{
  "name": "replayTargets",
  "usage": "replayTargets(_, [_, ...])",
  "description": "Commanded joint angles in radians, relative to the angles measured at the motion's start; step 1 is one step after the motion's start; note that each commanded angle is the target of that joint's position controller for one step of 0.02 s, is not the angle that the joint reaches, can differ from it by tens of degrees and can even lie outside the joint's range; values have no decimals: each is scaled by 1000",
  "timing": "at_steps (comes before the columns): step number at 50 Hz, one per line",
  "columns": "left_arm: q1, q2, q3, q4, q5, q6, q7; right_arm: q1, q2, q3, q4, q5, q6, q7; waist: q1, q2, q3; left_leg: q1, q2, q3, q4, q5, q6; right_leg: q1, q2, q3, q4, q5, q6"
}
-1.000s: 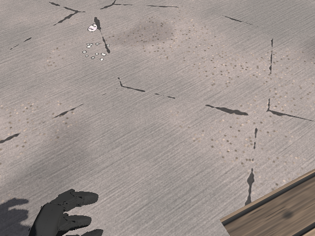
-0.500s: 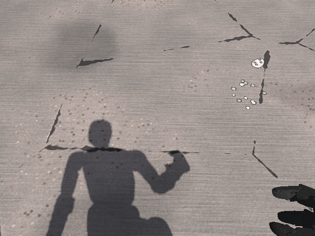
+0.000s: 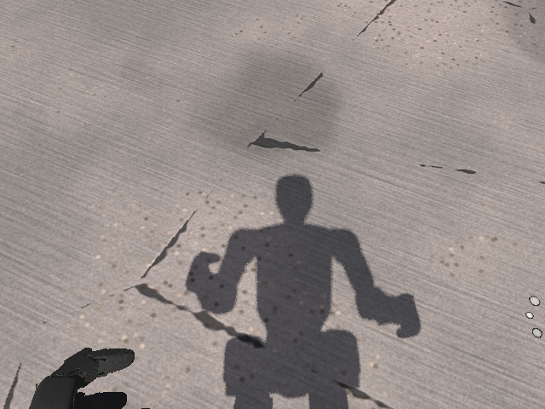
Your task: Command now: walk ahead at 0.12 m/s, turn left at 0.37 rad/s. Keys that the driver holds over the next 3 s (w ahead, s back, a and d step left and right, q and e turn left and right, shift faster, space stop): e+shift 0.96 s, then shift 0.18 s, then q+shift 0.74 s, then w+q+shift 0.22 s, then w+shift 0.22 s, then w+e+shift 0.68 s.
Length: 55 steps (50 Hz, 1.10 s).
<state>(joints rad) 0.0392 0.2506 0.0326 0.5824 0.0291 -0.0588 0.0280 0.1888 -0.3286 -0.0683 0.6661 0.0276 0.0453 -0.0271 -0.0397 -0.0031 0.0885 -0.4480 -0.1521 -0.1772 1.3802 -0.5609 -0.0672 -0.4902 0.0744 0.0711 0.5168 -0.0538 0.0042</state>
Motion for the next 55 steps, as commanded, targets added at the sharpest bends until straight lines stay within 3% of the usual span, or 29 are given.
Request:
replayTargets(1, [41,112,20,-53,-6,25,0,35,-74,-10,-74,-16,22,-10,21,-12,-182,-100,88,54,-53,73,-21,248,-257,334,-200,18,-197])
replayTargets(3, [30,108,26,-23,-14,27,-19,58,23,23,-65,-39,-1,-6,-7,-72,-170,66,98,141,-373,33,-9,149,-155,220,-230,111,-158])
replayTargets(4, [48,132,40,-14,-26,33,-24,34,33,27,-71,-46,-14,-8,6,-109,-175,91,95,158,-484,29,-8,177,-148,230,-234,175,-175])
replayTargets(7, [97,187,70,-7,-38,50,-27,23,-24,12,-48,-28,-16,-5,26,-162,-217,145,82,105,-660,159,17,250,-206,359,-232,12,-218])
replayTargets(10, [94,193,80,-13,-64,67,-15,31,-47,-4,-37,-27,-11,5,-9,-147,-170,312,75,112,-891,304,91,93,-177,407,-268,-354,-156])
replayTargets(11, [118,180,78,-5,-67,68,-11,46,-78,-15,-40,-36,-12,3,-20,-127,-164,416,137,76,-941,304,128,-11,-138,384,-238,-465,-105])
replayTargets(12, [91,152,74,-36,-69,65,-9,90,-158,-36,-30,-72,-13,-1,-34,48,-163,468,329,-100,-1002,193,221,-176,-62,243,-70,-527,-39])
replayTargets(13, [100,141,76,-47,-76,53,-10,47,-173,-44,-35,-95,-18,-1,-23,262,-149,371,531,-310,-1126,261,336,-216,46,43,258,-514,4])
replayTargets(14, [147,202,99,-25,-60,52,-8,-39,-111,-23,-61,-100,-32,-8,19,191,-140,296,552,-272,-1117,369,350,-193,-29,47,472,-484,43])
replayTargets(16, [269,199,110,44,-56,85,5,-188,-22,2,-94,-61,-50,-20,88,132,-118,261,426,-76,-1086,468,261,-176,-43,20,653,-380,73])
replayTargets(18, [282,164,100,43,-50,104,7,-193,-13,9,-92,-48,-54,-24,83,121,-98,252,399,38,-1075,610,265,-196,-75,-13,784,-321,108])
replayTargets(21, [172,121,73,-20,-58,105,-11,-112,-31,-3,-65,-47,-40,-33,22,105,-102,371,391,113,-1054,649,280,-243,-129,-54,608,-238,138])
replayTargets(24, [120,89,49,-68,-53,101,-42,-64,-95,-31,-48,-45,-26,-28,-11,131,-136,409,436,152,-1024,718,291,-148,-156,-91,421,-279,125])
replayTargets(26, [127,113,53,-77,-55,102,-55,-60,-131,-48,-42,-38,-26,-16,-6,146,-147,381,461,183,-1007,767,283,-54,-141,-137,327,-297,96])
replayTargets(29, [152,142,69,-81,-56,120,-61,-69,-141,-61,-33,-5,-42,4,23,163,-147,377,491,217,-938,784,238,47,-121,-165,169,-272,41])
replayTargets(31, [236,172,93,-53,-50,127,-46,-40,-102,-59,-6,9,-57,15,74,88,-174,280,438,315,-755,700,138,264,-74,-155,-36,-77,-27])
replayTargets(32, [322,285,132,-44,-50,123,-26,-14,-71,-53,-14,-17,-66,20,100,-114,-206,35,343,381,-489,445,44,510,-189,64,-89,332,-107])
replayTargets(33, [307,415,151,-73,-19,106,-22,-88,-6,-23,-103,-60,-74,18,81,-402,-269,-304,168,302,-227,-123,-33,633,-449,521,-105,533,-352])
replayTargets(34, [305,324,130,-82,-8,81,-36,-176,-69,-39,-96,-56,-72,12,159,-201,-328,-328,173,120,-101,-129,-21,614,-452,484,-137,441,-387])
replayTargets(35, [267,300,116,-69,-12,67,-34,-192,-74,-41,-99,-32,-69,6,125,-156,-267,-326,179,95,-97,-41,7,541,-402,395,-146,345,-336])
replayTargets(36, [202,275,113,-71,-37,65,-24,-162,-71,-43,-78,-31,-67,-5,82,-82,-217,-321,195,84,-155,55,15,482,-333,326,-147,236,-273])
replayTargets(37, [135,247,102,-83,-57,75,-14,-141,-88,-48,-71,-41,-64,-16,52,-81,-185,-306,199,82,-217,127,13,423,-302,292,-148,198,-237])
replayTargets(39, [82,236,93,-103,-44,88,0,-100,-77,-49,-52,-46,-63,-12,18,-107,-195,-201,158,96,-259,212,-3,320,-248,260,-149,215,-221])
replayTargets(43, [97,252,102,-94,-49,94,14,-107,-40,-31,-42,-34,-68,-5,31,-109,-211,-145,103,70,-485,269,-23,310,-212,315,-128,107,-208])
replayTargets(48, [84,264,109,-97,-50,104,11,-123,-64,-35,-45,-26,-79,10,48,-170,-196,-46,67,34,-666,267,-11,267,-190,445,-108,8,-192])
replayTargets(52, [53,228,91,-95,-53,109,5,-50,-78,-43,-24,-27,-94,25,29,-194,-226,136,100,66,-885,363,26,270,-164,462,-19,97,-160])
replayTargets(53, [72,205,82,-88,-54,110,4,-44,-86,-47,-23,-32,-96,26,28,-159,-220,222,141,54,-973,466,49,231,-129,440,17,9,-129])
replayTargets(54, [140,152,65,-77,-39,109,2,-59,-136,-54,-43,-49,-91,21,67,24,-242,320,324,-132,-1029,560,120,153,-39,341,181,-294,-78])
replayTargets(55, [143,170,69,-103,-47,101,2,-59,-191,-64,-34,-76,-80,18,96,291,-165,303,483,-373,-1088,679,301,-26,112,157,374,-607,-13])
